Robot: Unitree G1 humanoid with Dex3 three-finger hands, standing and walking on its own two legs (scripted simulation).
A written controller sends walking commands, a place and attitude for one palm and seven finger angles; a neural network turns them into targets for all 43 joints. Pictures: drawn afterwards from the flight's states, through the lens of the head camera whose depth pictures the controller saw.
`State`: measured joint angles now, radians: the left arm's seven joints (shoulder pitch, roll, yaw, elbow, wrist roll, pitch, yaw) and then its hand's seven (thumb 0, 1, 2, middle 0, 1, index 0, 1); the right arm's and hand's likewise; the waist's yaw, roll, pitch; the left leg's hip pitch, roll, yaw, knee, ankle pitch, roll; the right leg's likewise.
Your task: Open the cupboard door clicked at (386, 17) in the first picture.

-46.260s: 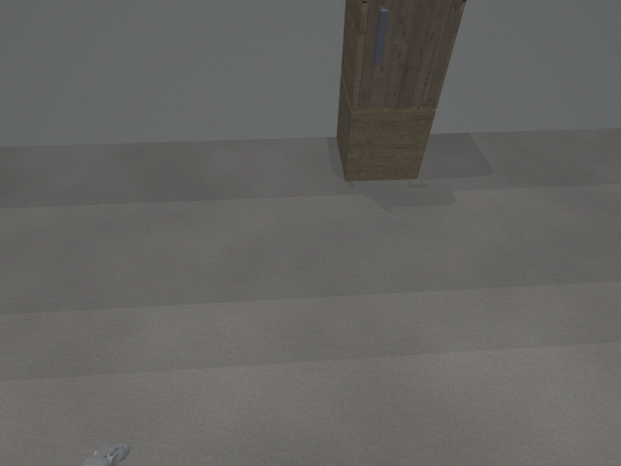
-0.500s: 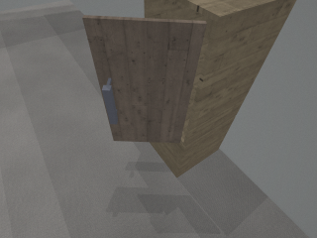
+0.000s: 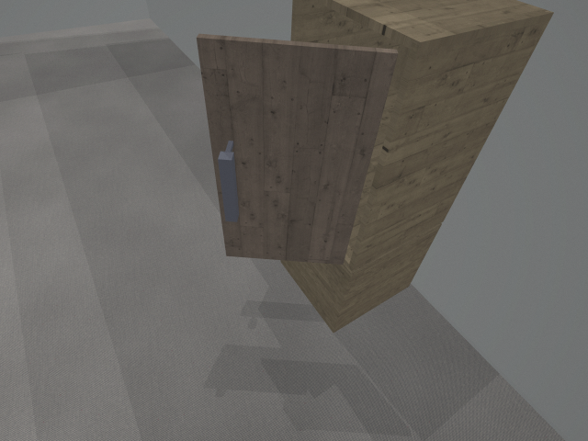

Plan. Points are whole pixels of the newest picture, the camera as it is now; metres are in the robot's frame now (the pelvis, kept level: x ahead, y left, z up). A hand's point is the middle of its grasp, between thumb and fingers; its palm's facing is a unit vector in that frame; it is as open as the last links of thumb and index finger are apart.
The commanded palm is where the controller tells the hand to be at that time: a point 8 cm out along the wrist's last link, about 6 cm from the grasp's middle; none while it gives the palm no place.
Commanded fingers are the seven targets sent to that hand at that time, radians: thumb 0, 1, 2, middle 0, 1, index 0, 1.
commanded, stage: come to a stop and stand still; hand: left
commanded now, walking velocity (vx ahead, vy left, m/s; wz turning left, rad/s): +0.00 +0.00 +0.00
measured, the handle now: (231, 182) +0.62 +0.18 -0.04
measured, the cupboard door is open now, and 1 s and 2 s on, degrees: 54 54 54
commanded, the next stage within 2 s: look again from close up in 0.12 s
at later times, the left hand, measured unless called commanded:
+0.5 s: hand out of the picture -0.05 +0.15 -0.18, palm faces +0.04 -0.99 -0.12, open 7.3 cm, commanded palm none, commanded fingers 0.00 0.90 0.90 -0.20 -0.30 -0.20 -0.30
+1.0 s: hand (164, 398) +0.18 +0.18 -0.02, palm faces +0.24 -0.95 -0.17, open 7.4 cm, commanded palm +0.11 +0.21 -0.06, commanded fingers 0.00 0.62 0.78 -0.22 -0.48 -0.22 -0.48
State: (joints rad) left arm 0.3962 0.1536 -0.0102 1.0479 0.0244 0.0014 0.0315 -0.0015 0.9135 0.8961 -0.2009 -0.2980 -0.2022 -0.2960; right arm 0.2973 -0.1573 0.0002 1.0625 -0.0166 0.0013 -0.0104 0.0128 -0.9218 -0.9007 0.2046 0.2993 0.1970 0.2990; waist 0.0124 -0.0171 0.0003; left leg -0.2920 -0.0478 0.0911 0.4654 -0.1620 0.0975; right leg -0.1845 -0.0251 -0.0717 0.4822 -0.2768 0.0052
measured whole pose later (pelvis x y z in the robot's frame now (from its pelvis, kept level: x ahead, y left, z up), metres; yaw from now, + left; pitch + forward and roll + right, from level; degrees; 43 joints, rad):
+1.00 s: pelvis -0.01 +0.00 -0.02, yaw +4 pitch +1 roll +0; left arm 0.44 0.19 0.00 0.11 -0.16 -0.14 0.13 0.05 0.89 0.86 -0.20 -0.35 -0.20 -0.35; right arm 0.33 -0.29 0.01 0.77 0.04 -0.27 -0.05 0.03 -0.93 -0.90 0.21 0.30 0.20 0.30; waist -0.05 0.08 -0.06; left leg -0.48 -0.08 0.05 0.69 -0.26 0.07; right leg -0.38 -0.02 -0.07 0.73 -0.38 -0.02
